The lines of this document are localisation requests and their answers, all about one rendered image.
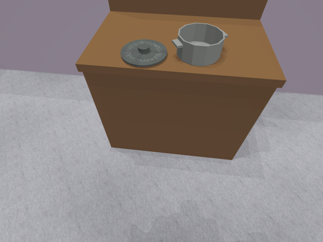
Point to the pot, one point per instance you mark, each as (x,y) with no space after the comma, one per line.
(199,44)

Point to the table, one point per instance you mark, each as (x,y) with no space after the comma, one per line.
(174,107)

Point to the lid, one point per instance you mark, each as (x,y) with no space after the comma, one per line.
(131,55)

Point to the knob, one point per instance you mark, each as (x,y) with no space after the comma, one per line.
(143,47)

